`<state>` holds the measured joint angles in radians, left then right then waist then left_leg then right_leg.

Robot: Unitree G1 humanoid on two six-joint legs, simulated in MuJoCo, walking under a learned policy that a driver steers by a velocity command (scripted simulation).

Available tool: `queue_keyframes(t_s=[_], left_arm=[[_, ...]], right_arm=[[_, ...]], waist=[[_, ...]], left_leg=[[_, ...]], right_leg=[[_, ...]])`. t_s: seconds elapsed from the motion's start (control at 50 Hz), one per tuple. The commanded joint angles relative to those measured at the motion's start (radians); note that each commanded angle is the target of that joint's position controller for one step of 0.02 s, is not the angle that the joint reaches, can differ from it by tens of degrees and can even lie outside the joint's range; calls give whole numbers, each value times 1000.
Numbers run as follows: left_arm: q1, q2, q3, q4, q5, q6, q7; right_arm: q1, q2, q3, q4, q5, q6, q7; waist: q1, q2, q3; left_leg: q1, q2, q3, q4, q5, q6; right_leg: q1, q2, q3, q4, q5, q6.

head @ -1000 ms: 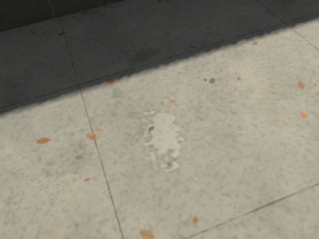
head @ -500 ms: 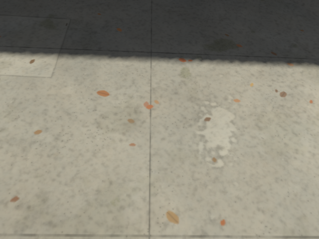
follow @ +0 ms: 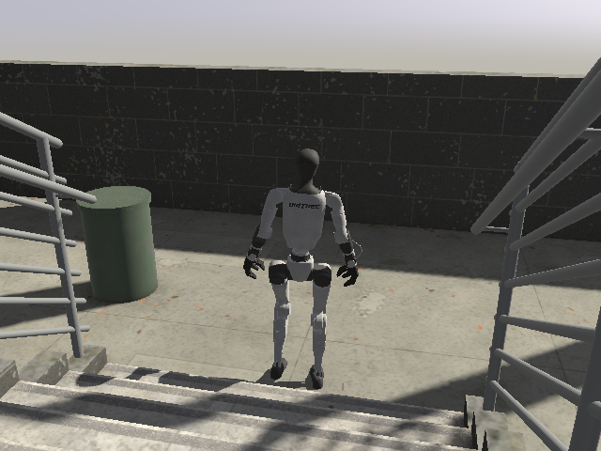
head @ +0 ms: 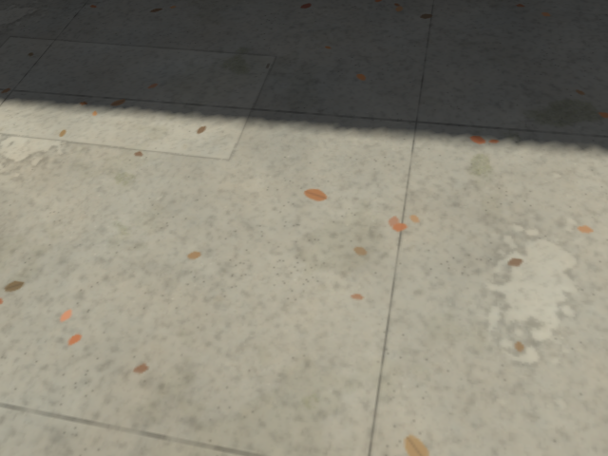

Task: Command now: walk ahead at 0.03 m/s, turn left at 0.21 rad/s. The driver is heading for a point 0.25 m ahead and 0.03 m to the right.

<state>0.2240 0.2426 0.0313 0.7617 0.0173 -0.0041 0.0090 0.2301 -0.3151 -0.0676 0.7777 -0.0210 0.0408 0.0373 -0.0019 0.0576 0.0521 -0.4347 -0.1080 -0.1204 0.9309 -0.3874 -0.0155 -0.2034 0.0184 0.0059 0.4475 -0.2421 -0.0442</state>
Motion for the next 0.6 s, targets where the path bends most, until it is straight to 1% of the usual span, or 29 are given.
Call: queue_keyframes(t_s=[0.02,0.04,0.06,0.08,0.1,0.12,0.14,0.16,0.18,0.2,0.22,0.24,0.26,0.28,0.3,0.32,0.46,0.6], left_arm=[[-9,127,27,-27,-1,-16,-4],[9,136,28,-15,0,-15,-7],[25,147,31,-3,0,-12,-9],[33,154,32,6,0,-8,-10],[28,155,31,11,-3,-4,-10],[24,151,29,19,-7,-1,-9],[43,137,25,29,-4,-4,-10],[68,105,16,23,1,-11,-19],[124,61,4,34,-12,-6,-24],[102,99,10,63,-2,3,-17],[75,118,18,71,1,6,-17],[62,122,20,81,-2,6,-19],[61,125,24,89,-2,7,-21],[76,111,20,103,-1,7,-21],[86,96,16,121,-2,6,-18],[91,91,15,136,-2,5,-15],[87,76,12,221,-2,12,-2],[84,66,6,286,-2,13,6]], right_arm=[[16,-23,10,-24,4,-1,1],[-11,-16,17,-26,7,-1,0],[-29,-19,21,-24,11,1,-4],[-37,-23,24,-18,13,1,-9],[-30,-21,28,-7,14,-1,-13],[-15,-11,35,6,10,-9,-18],[-13,-23,38,15,-2,-20,-26],[14,-71,36,22,-15,-35,-36],[-55,-103,36,35,-6,-36,-41],[-76,-52,45,44,5,-39,-37],[-84,-43,49,52,5,-41,-34],[-69,-40,51,69,2,-42,-36],[-53,-44,53,88,6,-44,-42],[-44,-45,53,107,10,-46,-45],[-42,-40,55,121,11,-47,-48],[-44,-35,57,132,10,-48,-49],[-57,-28,62,207,10,-53,-57],[-33,-14,68,270,10,-55,-61]], waist=[[-3,-223,-71],[9,-230,-79],[20,-237,-82],[21,-236,-80],[8,-222,-76],[-16,-198,-68],[-16,-168,-73],[-2,-78,-122],[67,70,-109],[40,42,-90],[21,32,-53],[9,25,-53],[6,31,-46],[10,28,-49],[11,9,-44],[12,-9,-40],[16,-44,-16],[16,-53,-8]], left_leg=[[58,28,58,-129,21,-12],[104,34,79,-186,18,-6],[139,36,98,-233,8,2],[168,37,115,-285,13,11],[213,39,126,-372,57,23],[296,52,122,-521,172,37],[399,97,57,-604,279,47],[512,238,-90,-623,411,67],[382,325,-164,-565,557,133],[333,293,-129,-543,516,137],[324,243,-90,-533,464,113],[321,218,-74,-539,436,99],[317,207,-65,-544,442,91],[323,202,-59,-544,450,88],[330,200,-55,-541,458,87],[330,201,-54,-540,460,88],[294,193,-51,-560,426,89],[277,186,-46,-576,390,87]], right_leg=[[49,-191,125,-85,516,-139],[39,-198,130,-83,503,-141],[34,-205,143,-78,492,-145],[34,-209,155,-70,476,-144],[24,-205,160,-54,452,-134],[-11,-197,154,-33,422,-107],[-63,-190,155,-22,376,-66],[-115,-153,121,20,255,-19],[-45,-79,53,-35,26,0],[27,-83,56,-59,17,9],[16,-73,65,-62,64,11],[34,-75,63,-59,109,13],[41,-80,63,-52,144,11],[46,-87,64,-59,159,11],[43,-89,63,-63,163,12],[45,-89,63,-67,161,13],[80,-95,64,-76,153,16],[94,-101,65,-78,138,14]])
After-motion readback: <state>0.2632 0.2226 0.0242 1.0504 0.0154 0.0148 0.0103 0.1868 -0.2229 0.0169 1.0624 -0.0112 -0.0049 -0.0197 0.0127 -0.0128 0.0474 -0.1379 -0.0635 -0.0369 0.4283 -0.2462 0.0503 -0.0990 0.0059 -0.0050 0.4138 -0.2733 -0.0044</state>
